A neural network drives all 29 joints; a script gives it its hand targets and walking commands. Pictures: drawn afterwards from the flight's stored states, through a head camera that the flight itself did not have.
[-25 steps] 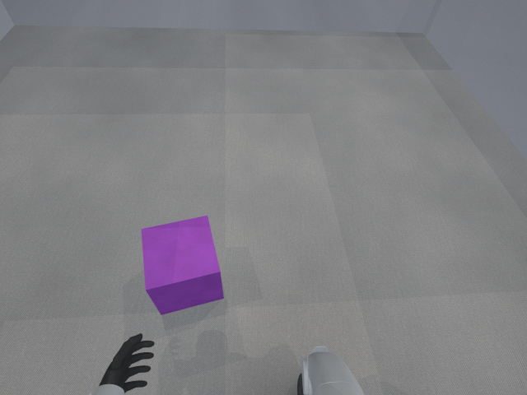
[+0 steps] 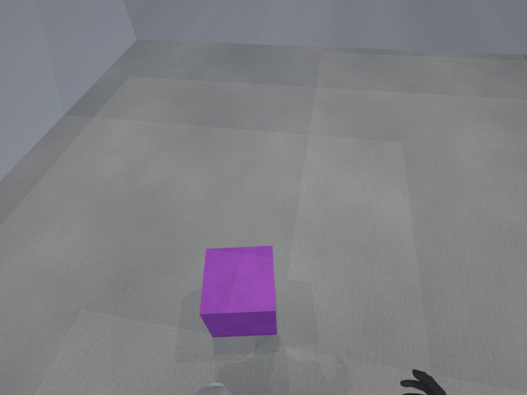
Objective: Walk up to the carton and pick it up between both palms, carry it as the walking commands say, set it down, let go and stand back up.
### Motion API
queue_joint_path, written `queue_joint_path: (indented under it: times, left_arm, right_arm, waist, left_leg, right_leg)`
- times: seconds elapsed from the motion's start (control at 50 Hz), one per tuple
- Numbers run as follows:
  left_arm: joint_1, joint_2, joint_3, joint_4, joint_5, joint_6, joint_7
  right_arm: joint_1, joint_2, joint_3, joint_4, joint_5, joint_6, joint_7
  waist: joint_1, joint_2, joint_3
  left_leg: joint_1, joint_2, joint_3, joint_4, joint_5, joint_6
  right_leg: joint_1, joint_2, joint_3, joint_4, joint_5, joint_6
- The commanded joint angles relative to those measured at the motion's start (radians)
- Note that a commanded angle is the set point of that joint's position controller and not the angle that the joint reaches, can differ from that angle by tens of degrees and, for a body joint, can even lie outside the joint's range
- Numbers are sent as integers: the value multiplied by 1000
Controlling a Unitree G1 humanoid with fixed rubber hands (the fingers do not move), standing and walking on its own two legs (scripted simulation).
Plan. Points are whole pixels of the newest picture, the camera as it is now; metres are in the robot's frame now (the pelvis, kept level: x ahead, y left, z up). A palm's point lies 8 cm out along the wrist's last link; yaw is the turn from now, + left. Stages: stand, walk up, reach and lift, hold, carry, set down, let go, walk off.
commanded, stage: walk up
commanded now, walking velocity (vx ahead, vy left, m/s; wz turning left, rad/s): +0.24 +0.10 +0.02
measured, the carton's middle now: (242, 292) +0.56 +0.15 -0.66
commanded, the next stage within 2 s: stand in 1.84 s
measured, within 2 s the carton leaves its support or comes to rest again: neither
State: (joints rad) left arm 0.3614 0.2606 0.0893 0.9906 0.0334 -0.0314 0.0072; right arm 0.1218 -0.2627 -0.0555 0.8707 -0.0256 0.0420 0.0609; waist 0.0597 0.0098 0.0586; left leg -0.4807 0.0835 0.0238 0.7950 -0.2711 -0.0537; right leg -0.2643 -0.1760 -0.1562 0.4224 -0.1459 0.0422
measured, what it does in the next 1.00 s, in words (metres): steps to the left: left foot, then right foot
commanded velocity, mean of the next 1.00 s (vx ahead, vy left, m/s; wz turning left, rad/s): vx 0.13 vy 0.05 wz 0.02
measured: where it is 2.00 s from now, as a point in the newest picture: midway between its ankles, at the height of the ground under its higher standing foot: outside the picture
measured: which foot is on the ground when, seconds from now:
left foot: up 0.00-0.08, down 0.10-0.70, up 0.72-1.00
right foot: down 0.00-0.08, up 0.10-0.44, down 0.46-1.00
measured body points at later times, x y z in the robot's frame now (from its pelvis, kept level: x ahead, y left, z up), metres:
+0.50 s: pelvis +0.06 +0.03 +0.00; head +0.08 +0.02 +0.44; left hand +0.16 +0.27 -0.15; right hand +0.05 -0.22 -0.16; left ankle +0.06 +0.17 -0.74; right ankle +0.09 -0.08 -0.75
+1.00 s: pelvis +0.08 +0.09 +0.00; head +0.10 +0.09 +0.45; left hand -0.02 +0.37 -0.13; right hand +0.16 -0.16 -0.15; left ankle +0.10 +0.25 -0.72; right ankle +0.09 -0.08 -0.74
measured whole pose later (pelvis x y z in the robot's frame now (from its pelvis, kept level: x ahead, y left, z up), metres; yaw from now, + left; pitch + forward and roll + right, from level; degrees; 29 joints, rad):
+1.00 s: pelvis +0.08 +0.09 +0.00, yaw +0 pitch +1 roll +2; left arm 0.45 0.26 0.08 1.09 0.04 -0.01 0.03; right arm 0.21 -0.25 -0.05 0.99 -0.03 0.04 0.05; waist 0.07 -0.02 0.01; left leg -0.34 0.05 0.05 0.58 -0.30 -0.07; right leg -0.23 -0.16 -0.02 0.37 -0.17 0.08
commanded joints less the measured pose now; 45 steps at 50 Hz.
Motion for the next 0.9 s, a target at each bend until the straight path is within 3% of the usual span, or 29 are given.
queue_joint_path:
  times: [0.0, 0.02, 0.04, 0.06, 0.08, 0.1, 0.12, 0.14, 0.18, 0.22, 0.24, 0.26, 0.28, 0.3, 0.36, 0.4, 0.42, 0.44, 0.46, 0.52, 0.66, 0.68, 0.7, 0.72, 0.74, 0.76, 0.78, 0.82, 0.88]
  left_arm:
    - [-57, 146, 25, -55, 9, -4, -26]
    - [-79, 142, 22, -50, 7, 2, -34]
    - [-80, 121, 16, -49, 6, 8, -39]
    - [-49, 71, 0, -48, 7, 12, -41]
    - [-45, -3, -17, -59, 12, 14, -39]
    - [-94, -21, -38, -86, 18, 27, -28]
    - [-133, 46, -24, -72, 22, 42, -25]
    - [-105, 81, -12, -46, 13, 48, -31]
    - [3, 60, -14, -3, -2, 44, -39]
    - [-1, 33, -17, -3, -4, 44, -39]
    - [-23, 15, -21, -12, -11, 48, -30]
    - [-70, -2, -27, -41, -29, 52, -21]
    - [-84, -15, -34, -51, -31, 52, -12]
    - [-84, -18, -36, -46, -28, 54, -5]
    - [-102, -12, -38, -41, -24, 62, 8]
    - [-81, -4, -36, -25, -21, 53, 14]
    - [-65, 26, -30, -18, -15, 42, 21]
    - [-49, 76, -25, -16, -9, 26, 24]
    - [-135, 98, -22, -23, -23, 30, 15]
    - [-191, 48, -33, -16, -18, 31, 17]
    - [-144, 29, -39, 25, -31, 17, 26]
    - [-110, 75, -31, 17, -21, 19, 31]
    - [104, 230, 28, 61, -13, 32, 62]
    - [185, 275, 37, 82, -19, 30, 77]
    - [159, 233, 35, 93, -9, 31, 75]
    - [80, 185, 25, 82, -6, 32, 67]
    - [35, 136, 17, 74, -1, 27, 55]
    - [4, 77, 6, 63, 6, 12, 37]
    - [65, 124, 16, 65, 13, 1, 31]
  right_arm:
    - [48, 20, 6, -14, 10, -23, 6]
    - [84, 16, 1, -1, 14, -40, -1]
    - [144, -9, -9, 38, 14, -50, -12]
    - [223, -51, -20, 75, 10, -61, -25]
    - [292, -130, -30, 84, -6, -75, -37]
    - [256, -222, -41, 54, -11, -68, -52]
    - [214, -219, -42, 50, -7, -63, -56]
    - [162, -181, -34, 47, -2, -68, -61]
    - [72, -111, -7, 40, 6, -88, -63]
    - [86, -62, 12, 55, 0, -106, -64]
    - [99, -47, 19, 66, -3, -112, -71]
    - [100, -38, 23, 91, 9, -103, -79]
    - [141, -41, 20, 114, 5, -99, -81]
    - [167, -49, 17, 127, 5, -96, -83]
    - [179, -71, 9, 145, 12, -79, -87]
    - [168, -81, 3, 154, 21, -60, -90]
    - [182, -57, 8, 158, 23, -53, -91]
    - [205, -9, 17, 154, 20, -48, -90]
    - [224, 41, 34, 156, 29, -40, -90]
    - [213, 6, 26, 187, 20, -34, -90]
    - [212, 14, 23, 237, 11, -46, -94]
    - [209, -23, 29, 215, 9, -30, -88]
    - [183, -119, -25, 187, -1, 8, -71]
    - [163, -61, -26, 162, -11, 30, -58]
    - [121, -25, -15, 152, -28, 30, -35]
    - [115, -6, -13, 146, -23, 20, -19]
    - [118, -3, -11, 141, -16, 9, -13]
    - [143, 13, -1, 147, -11, -6, -10]
    - [93, 17, 9, 99, -8, -9, -8]
  waist:
    - [-44, -296, -57]
    - [-77, -288, -81]
    - [-94, -205, -92]
    - [-117, -49, -108]
    - [-148, 230, -82]
    - [-160, 319, -23]
    - [-161, 214, 53]
    - [-119, 157, 73]
    - [-50, 182, 20]
    - [-43, 208, -11]
    - [-39, 205, -5]
    - [-24, 234, 19]
    - [-42, 250, -24]
    - [-55, 250, -55]
    - [-70, 214, -91]
    - [-52, 173, -89]
    - [-50, 123, -91]
    - [-63, -21, -92]
    - [-85, -171, -69]
    - [-77, -176, -18]
    - [-67, -59, -21]
    - [-45, -39, -29]
    - [35, 19, -11]
    - [39, -27, -47]
    - [24, -32, -41]
    - [-10, -138, 14]
    - [-32, -193, 36]
    - [-48, -212, 29]
    - [-24, -228, 48]
  left_leg:
    - [222, -31, 64, -196, 28, -19]
    - [337, -46, 94, -264, 69, -22]
    - [426, -65, 117, -309, 49, -19]
    - [499, -39, 86, -385, -31, -15]
    - [481, 185, -215, -566, -194, 14]
    - [362, 350, -435, -698, -457, 129]
    - [282, 393, -471, -735, -512, 171]
    - [258, 364, -427, -723, -388, 145]
    - [248, 234, -221, -666, -104, 105]
    - [244, 186, -118, -635, 45, 107]
    - [244, 175, -83, -605, 261, 115]
    - [277, 137, -25, -512, 704, 133]
    - [343, 132, -11, -482, 859, 154]
    - [388, 146, -13, -456, 909, 169]
    - [400, 171, -71, -441, 735, 181]
    - [355, 143, -97, -436, 452, 139]
    - [293, 116, -103, -433, 292, 101]
    - [234, 52, -68, -365, 146, 65]
    - [230, -15, -1, -392, -16, 32]
    - [292, -1, 2, -394, 43, 32]
    - [321, 31, -13, -464, 122, 23]
    - [295, 19, -1, -415, 72, 34]
    - [-5, -91, 62, -127, -162, -9]
    - [-104, -26, -54, 124, -274, -10]
    - [-123, 23, -116, 226, -165, -1]
    - [-128, 24, -100, 255, -104, 7]
    - [-107, 26, -82, 253, -63, 9]
    - [0, -11, -19, 185, -45, -2]
    - [46, -31, 26, -9, -85, -21]
  right_leg:
    - [-78, -119, 137, -231, -258, -110]
    - [-111, -68, 81, -178, -320, -96]
    - [-147, -42, 60, -109, -362, -75]
    - [-174, -10, 33, 13, -407, -50]
    - [-262, 50, 14, 294, -448, -12]
    - [-367, 90, 53, 420, -444, 5]
    - [-386, 51, 122, 507, -357, 1]
    - [-370, 44, 163, 534, -260, 3]
    - [-250, 48, 160, 506, -128, 12]
    - [-189, 77, 125, 500, -91, 11]
    - [-153, 96, 119, 451, -103, 5]
    - [-122, 110, 129, 368, -163, 7]
    - [-114, 132, 107, 328, -178, 5]
    - [-102, 141, 100, 296, -181, 1]
    - [-26, 148, 102, 159, -130, -10]
    - [94, 141, 94, -52, -2, -21]
    - [184, 82, 138, -97, 41, -30]
    - [226, -36, 261, -124, 161, -46]
    - [156, -78, 298, -131, 177, -108]
    - [72, -14, 274, -177, -6, -111]
    - [104, 47, 218, -158, 45, -81]
    - [101, 2, 240, -147, 51, -68]
    - [278, -248, 552, -160, 24, -142]
    - [255, -392, 645, -232, -78, -206]
    - [180, -355, 632, -295, -486, -180]
    - [96, -296, 549, -325, -540, -147]
    - [43, -233, 471, -324, -495, -124]
    - [-30, -131, 309, -299, -335, -105]
    - [-47, -134, 277, -301, -296, -132]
